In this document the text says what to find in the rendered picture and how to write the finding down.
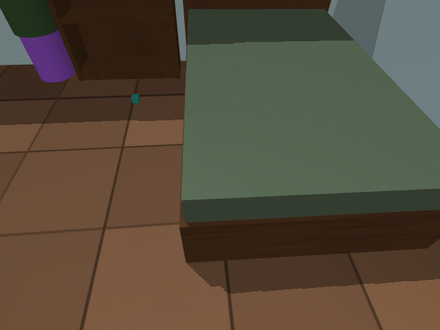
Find potted plant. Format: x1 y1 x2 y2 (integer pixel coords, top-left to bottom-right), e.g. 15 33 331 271
0 0 76 83

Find cube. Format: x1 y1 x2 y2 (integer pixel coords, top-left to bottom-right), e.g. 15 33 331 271
131 94 140 104

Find bookshelf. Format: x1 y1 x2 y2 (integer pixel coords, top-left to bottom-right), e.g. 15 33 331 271
46 0 181 81

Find bed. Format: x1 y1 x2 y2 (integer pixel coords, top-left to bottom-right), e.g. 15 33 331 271
179 0 440 263

